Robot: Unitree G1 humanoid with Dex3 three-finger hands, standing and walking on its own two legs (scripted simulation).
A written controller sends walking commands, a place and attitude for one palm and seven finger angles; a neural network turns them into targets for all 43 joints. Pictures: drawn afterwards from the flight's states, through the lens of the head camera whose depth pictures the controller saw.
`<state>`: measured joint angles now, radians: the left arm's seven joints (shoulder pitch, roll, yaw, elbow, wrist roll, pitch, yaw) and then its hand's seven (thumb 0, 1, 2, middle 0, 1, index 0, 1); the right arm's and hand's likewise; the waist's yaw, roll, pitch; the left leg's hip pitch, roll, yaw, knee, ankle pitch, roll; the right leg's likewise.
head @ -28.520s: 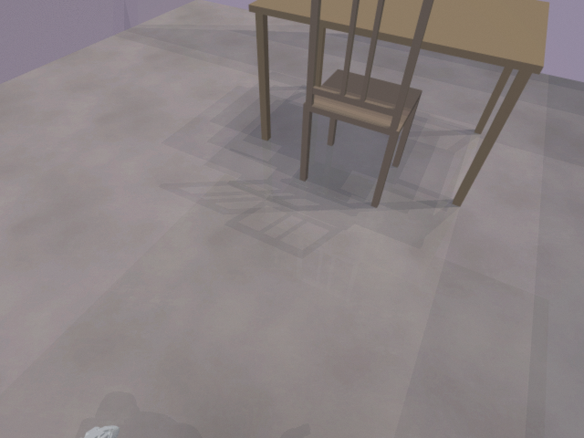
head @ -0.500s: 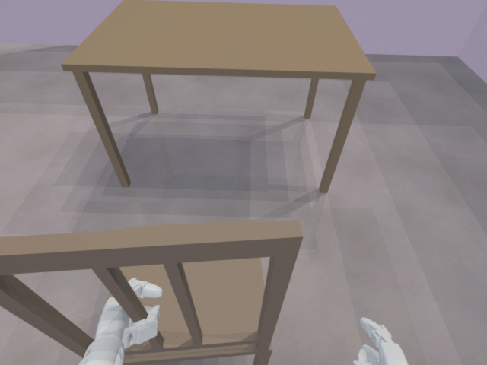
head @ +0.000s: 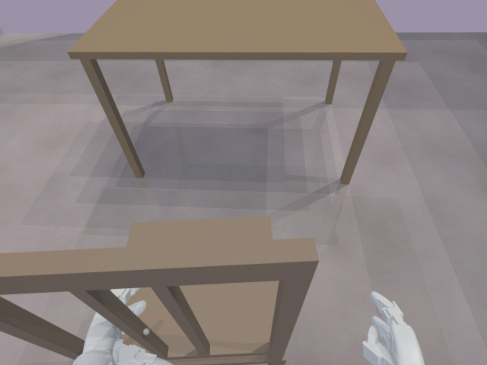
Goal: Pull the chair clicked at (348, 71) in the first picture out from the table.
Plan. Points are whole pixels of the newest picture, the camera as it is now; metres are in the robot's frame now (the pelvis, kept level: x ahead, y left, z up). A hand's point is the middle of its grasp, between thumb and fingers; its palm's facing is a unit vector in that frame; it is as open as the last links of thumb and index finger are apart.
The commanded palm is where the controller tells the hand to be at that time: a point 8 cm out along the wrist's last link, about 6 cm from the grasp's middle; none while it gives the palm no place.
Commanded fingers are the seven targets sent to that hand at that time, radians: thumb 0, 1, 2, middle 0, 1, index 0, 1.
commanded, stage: open the thumb and straighten the fingers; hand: left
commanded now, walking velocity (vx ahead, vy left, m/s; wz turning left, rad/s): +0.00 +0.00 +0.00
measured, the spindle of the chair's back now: (134, 327) +0.19 +0.19 -0.02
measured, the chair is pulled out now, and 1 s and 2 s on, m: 0.71 0.70 0.70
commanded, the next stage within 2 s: draw the fingers out of the gap in 0.12 s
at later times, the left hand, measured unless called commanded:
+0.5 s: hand (137, 359) +0.15 +0.18 -0.03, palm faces +0.10 -0.97 -0.21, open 17.4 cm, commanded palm +0.12 +0.22 +0.00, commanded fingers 0.00 -0.55 0.20 0.00 0.00 0.00 0.00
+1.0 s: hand out of the picture +0.09 +0.17 -0.03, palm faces +0.11 -0.97 -0.21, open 17.4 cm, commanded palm +0.04 +0.22 +0.00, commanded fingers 0.00 -0.55 0.20 0.00 0.00 0.00 0.00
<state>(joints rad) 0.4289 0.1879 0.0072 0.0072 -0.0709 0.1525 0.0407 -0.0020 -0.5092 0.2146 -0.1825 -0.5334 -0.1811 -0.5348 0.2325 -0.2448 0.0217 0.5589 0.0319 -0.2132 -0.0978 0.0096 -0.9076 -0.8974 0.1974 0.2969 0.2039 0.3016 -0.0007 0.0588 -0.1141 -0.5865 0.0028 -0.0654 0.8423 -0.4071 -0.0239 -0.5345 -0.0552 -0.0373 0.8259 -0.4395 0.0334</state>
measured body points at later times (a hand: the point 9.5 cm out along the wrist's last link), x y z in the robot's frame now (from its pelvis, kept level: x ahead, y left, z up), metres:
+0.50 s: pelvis +0.00 +0.00 -0.01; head +0.03 -0.01 +0.44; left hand +0.14 +0.23 -0.02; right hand +0.18 -0.24 -0.08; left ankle +0.01 +0.13 -0.70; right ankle -0.02 -0.14 -0.70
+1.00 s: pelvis -0.01 +0.00 -0.02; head +0.01 -0.01 +0.43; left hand +0.08 +0.22 -0.01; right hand +0.19 -0.23 -0.08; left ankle +0.01 +0.13 -0.70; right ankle -0.02 -0.14 -0.70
